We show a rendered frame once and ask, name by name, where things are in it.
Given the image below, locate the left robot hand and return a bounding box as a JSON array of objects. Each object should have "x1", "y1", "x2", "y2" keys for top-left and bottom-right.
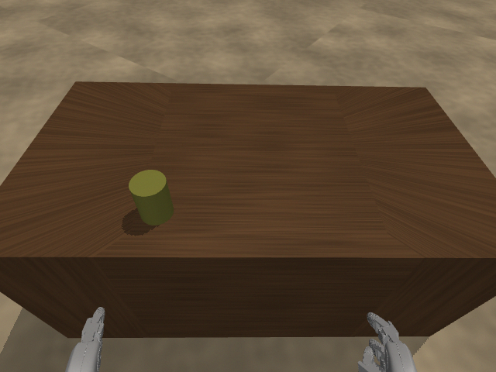
[{"x1": 65, "y1": 307, "x2": 105, "y2": 372}]

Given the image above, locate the can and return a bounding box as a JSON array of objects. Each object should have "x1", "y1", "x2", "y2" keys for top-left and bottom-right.
[{"x1": 129, "y1": 170, "x2": 174, "y2": 226}]

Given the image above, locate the right robot hand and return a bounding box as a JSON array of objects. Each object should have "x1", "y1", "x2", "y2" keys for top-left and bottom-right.
[{"x1": 358, "y1": 312, "x2": 417, "y2": 372}]

